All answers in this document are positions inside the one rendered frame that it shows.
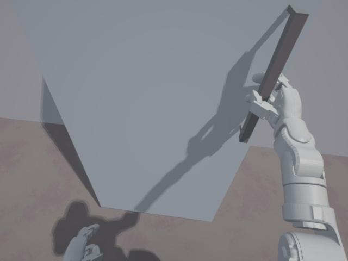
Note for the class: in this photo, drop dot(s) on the robot left hand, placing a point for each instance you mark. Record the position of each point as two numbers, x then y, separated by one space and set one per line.
77 249

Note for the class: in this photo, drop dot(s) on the robot right hand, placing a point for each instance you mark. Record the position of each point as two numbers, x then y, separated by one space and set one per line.
286 104

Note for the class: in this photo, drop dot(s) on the handle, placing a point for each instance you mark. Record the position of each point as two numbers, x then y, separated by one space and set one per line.
290 34

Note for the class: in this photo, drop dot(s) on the right robot forearm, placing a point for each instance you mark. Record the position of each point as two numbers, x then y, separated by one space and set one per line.
303 179

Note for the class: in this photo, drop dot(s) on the fridge door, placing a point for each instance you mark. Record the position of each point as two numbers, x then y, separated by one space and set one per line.
152 92

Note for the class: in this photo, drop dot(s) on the right robot upper arm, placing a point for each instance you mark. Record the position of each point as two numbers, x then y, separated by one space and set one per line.
296 246

